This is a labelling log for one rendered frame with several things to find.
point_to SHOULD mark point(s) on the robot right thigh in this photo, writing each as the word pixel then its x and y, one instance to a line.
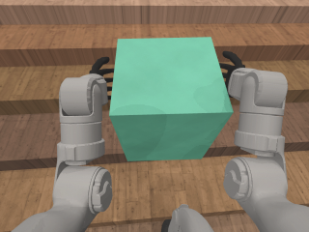
pixel 189 220

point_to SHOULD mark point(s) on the right robot upper arm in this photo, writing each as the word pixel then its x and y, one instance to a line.
pixel 260 187

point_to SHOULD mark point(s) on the robot left hand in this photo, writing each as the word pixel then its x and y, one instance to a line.
pixel 96 70

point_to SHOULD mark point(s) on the left robot upper arm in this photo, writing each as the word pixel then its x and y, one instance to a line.
pixel 80 193

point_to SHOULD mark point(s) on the right robot forearm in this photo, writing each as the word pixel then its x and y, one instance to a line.
pixel 262 98

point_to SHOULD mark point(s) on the robot right hand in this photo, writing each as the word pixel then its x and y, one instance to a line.
pixel 230 68

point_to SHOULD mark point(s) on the right robot shin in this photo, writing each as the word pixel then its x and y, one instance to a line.
pixel 170 225

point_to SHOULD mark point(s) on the carton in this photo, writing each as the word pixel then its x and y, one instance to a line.
pixel 169 100

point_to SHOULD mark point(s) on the left robot forearm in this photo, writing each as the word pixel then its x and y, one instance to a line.
pixel 80 112

